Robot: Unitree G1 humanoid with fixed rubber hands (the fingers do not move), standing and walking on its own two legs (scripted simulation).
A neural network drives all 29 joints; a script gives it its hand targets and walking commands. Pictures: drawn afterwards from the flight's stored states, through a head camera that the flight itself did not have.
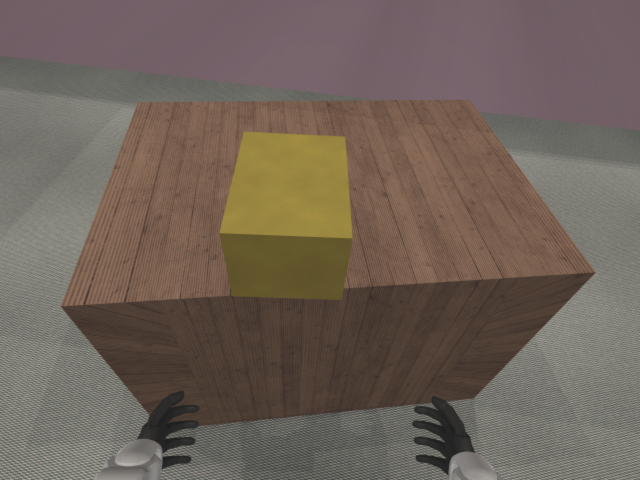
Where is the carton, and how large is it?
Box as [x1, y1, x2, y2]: [219, 132, 352, 299]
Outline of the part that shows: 243,132 219,233 232,295 341,299 352,238 344,137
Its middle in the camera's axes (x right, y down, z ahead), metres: -0.05 -0.05 +0.71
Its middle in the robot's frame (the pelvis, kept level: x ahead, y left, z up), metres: +0.55 +0.06 -0.02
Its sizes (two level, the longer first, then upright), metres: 0.261 0.192 0.162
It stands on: a pedestal, 0.68 m high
